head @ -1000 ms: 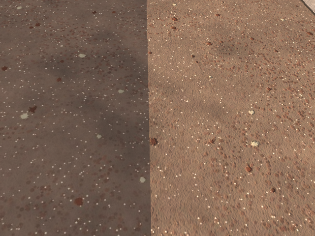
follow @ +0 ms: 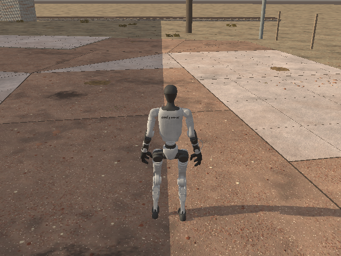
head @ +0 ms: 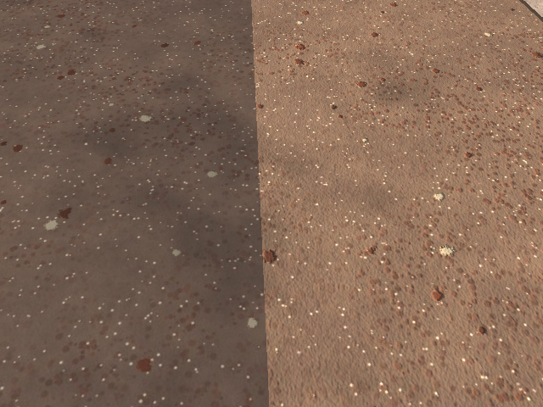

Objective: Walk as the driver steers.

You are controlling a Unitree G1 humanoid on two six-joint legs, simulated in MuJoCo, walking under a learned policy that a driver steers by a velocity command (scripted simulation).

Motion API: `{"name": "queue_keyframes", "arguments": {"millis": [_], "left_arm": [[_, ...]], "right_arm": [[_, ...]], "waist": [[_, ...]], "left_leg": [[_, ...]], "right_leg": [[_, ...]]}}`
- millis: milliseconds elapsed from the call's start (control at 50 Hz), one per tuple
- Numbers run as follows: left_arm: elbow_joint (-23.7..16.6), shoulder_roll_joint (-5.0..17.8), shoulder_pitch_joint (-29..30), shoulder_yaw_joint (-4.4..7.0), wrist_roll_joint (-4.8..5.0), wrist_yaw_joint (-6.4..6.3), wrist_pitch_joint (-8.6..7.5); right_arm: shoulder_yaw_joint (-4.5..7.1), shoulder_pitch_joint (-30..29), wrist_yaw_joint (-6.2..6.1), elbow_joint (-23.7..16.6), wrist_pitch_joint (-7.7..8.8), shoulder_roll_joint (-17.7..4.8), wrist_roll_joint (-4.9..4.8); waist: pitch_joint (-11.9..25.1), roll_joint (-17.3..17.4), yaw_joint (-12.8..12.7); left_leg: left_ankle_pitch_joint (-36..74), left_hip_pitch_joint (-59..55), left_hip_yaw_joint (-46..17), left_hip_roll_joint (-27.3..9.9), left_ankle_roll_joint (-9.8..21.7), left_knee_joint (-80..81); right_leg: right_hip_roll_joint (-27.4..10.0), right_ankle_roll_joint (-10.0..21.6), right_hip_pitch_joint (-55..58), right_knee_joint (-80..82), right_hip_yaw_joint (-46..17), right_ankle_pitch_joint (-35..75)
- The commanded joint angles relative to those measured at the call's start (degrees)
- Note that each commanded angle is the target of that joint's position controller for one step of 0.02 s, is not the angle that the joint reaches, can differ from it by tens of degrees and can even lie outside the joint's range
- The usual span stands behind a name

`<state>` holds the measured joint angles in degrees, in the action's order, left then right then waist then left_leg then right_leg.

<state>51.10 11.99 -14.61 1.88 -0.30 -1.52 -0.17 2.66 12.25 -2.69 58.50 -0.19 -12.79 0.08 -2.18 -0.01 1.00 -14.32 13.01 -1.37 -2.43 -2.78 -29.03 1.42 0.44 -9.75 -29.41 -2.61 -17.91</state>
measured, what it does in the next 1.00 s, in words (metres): shifts its weight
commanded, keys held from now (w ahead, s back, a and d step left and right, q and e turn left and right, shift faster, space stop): no key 0.72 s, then w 0.28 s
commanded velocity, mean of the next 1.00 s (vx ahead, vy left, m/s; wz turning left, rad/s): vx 0.06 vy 0.00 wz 0.00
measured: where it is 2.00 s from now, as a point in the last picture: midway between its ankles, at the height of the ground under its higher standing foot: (272, 389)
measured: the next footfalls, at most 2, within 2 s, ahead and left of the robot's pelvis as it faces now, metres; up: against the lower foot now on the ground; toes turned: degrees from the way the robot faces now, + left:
right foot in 1.42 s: +0.44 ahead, -0.10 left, +0.00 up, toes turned -2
left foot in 1.96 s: +0.75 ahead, +0.14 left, +0.00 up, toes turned +3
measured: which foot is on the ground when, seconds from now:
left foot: down 0.00-1.00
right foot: down 0.00-0.96, up 0.98-1.00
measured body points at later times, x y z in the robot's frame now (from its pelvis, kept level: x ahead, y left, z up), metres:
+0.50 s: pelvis +0.00 +0.00 +0.00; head +0.01 +0.00 +0.45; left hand +0.02 +0.25 -0.15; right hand +0.01 -0.24 -0.15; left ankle +0.01 +0.15 -0.74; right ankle -0.02 -0.12 -0.74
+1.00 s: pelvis +0.05 +0.04 -0.01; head +0.05 +0.05 +0.44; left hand +0.02 +0.29 -0.17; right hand +0.04 -0.21 -0.15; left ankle +0.02 +0.13 -0.74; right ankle -0.02 -0.11 -0.72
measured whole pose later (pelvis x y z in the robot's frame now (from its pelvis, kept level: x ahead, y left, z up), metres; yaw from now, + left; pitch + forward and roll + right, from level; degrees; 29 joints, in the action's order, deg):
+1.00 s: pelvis +0.05 +0.04 -0.01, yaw +0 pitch +0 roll +0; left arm 60.8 12.7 -22.6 2.0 2.1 -1.5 -2.2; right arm 2.1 19.9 -0.4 62.8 5.5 -10.6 -1.2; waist 0.6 -2.3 0.3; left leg -20.6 13.5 2.8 1.0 2.8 -33.9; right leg -0.9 1.4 -12.4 -41.0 -3.8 -25.6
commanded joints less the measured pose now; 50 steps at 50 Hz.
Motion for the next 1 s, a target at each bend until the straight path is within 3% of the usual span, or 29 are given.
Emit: {"name": "queue_keyframes", "arguments": {"millis": [20, 360, 720, 760, 800, 820, 860, 880, 920, 940, 960, 980, 1000], "left_arm": [[-0.9, 5.6, -1.6, 1.11, 0.07, -0.3, -0.57], [5.7, 4.7, -3.8, 0.19, 0.3, -0.56, -0.45], [9.2, 3.5, -6.0, -0.64, 0.42, -0.64, -0.3], [10.0, 3.8, -7.3, -0.47, 0.77, -0.9, -0.02], [9.1, 6.1, -7.3, 0.27, 1.33, -1.15, -0.06], [9.0, 6.9, -8.3, 0.55, 1.6, -1.06, -0.54], [9.2, 9.6, -10.8, 1.64, 2.14, -0.68, -1.74], [8.9, 10.0, -10.2, 1.93, 2.24, -0.56, -2.1], [6.9, 9.0, -4.9, 1.61, 2.41, -0.18, -2.53], [5.8, 8.4, -1.7, 1.39, 2.74, 0.03, -2.49], [4.7, 7.0, 0.4, 1.08, 2.62, 0.1, -2.78], [3.2, 3.1, 1.2, 0.13, 2.28, 0.19, -3.63], [1.4, 2.9, 2.3, 0.07, 2.57, 0.03, -4.92]], "right_arm": [[1.09, 1.2, -0.28, -0.7, 0.34, -6.0, -0.03], [0.33, 3.2, -0.47, 3.5, 0.06, -4.4, -0.12], [-0.52, 5.7, -0.42, 4.8, 0.08, -3.0, -0.22], [-0.61, 7.0, -0.56, 5.6, -0.08, -2.4, -0.52], [-0.38, 6.1, -0.64, 4.7, 0.33, -2.9, -0.77], [-0.54, 5.0, -0.42, 3.8, 1.05, -2.2, -0.81], [-1.04, 3.8, 0.62, 2.5, 3.13, 0.1, -1.03], [-1.02, 3.4, 1.21, 2.0, 4.05, 0.0, -1.26], [-1.0, 6.8, 2.06, 2.4, 5.39, 0.4, -2.03], [-0.68, 11.8, 2.14, 4.2, 5.71, 0.1, -2.03], [0.17, 17.4, 2.14, 6.3, 5.8, -2.0, -1.41], [2.07, 25.7, 2.25, 7.9, 6.03, -8.7, -1.47], [2.38, 29.7, 3.08, 8.0, 6.73, -11.8, -0.73]], "waist": [[0.2, -0.1, 0.0], [-1.0, 0.0, -0.3], [-1.6, 0.1, -0.6], [-1.0, -0.8, -0.8], [-5.5, -2.7, -1.3], [-7.3, -4.3, -1.9], [-7.6, -10.6, -2.9], [-8.3, -11.2, -2.7], [-9.3, -10.2, 1.1], [-8.9, -8.3, 3.7], [-7.2, -2.9, 5.4], [-3.3, 12.6, 7.4], [-1.8, 18.5, 7.7]], "left_leg": [[8.5, -3.2, 0.2, 0.0, 1.1, 3.5], [7.4, -2.8, 0.8, 0.6, 1.3, 4.3], [6.8, -1.9, 1.0, 1.0, 1.6, 4.3], [-7.0, -1.3, 3.4, 3.3, 2.2, 2.4], [-20.8, 4.8, 4.0, 4.3, 3.7, -0.8], [-20.7, 7.9, 4.0, 4.2, 4.2, -3.1], [-12.0, 12.3, 5.5, 4.2, 4.3, -12.5], [-10.5, 12.3, 3.9, 2.6, 5.3, -15.7], [-11.6, 5.8, 3.7, 1.8, 7.8, -7.9], [-8.9, -3.3, 4.2, 2.8, 8.1, 0.4], [-5.8, -11.3, -0.5, 1.0, 7.9, 4.2], [-13.7, -19.6, -19.1, -9.7, 12.4, 13.5], [-17.2, -21.6, -40.7, -19.9, 18.6, 21.1]], "right_leg": [[-2.1, 0.8, -4.4, 6.5, -1.6, 9.9], [-1.6, 0.6, -4.6, 7.3, -0.7, 8.8], [-1.4, 0.3, -5.0, 7.3, 0.0, 8.2], [-0.4, 1.4, -5.4, 7.9, 0.4, -7.8], [-2.7, 4.3, -9.4, 10.0, -3.6, -25.6], [-5.5, 6.0, -9.7, 11.9, -7.6, -29.3], [-13.6, 10.5, -6.4, 17.3, -19.3, -32.1], [-16.6, 12.4, -8.0, 19.1, -23.6, -31.2], [-15.7, 11.2, -12.2, 17.3, -20.5, -26.3], [-11.9, 8.7, -16.1, 13.5, -15.0, -22.0], [-7.3, 6.0, -20.0, 3.9, -8.4, -13.0], [0.4, 2.0, -27.6, -16.2, 2.8, -6.2], [2.2, 1.8, -35.5, -30.4, 0.8, -13.0]]}}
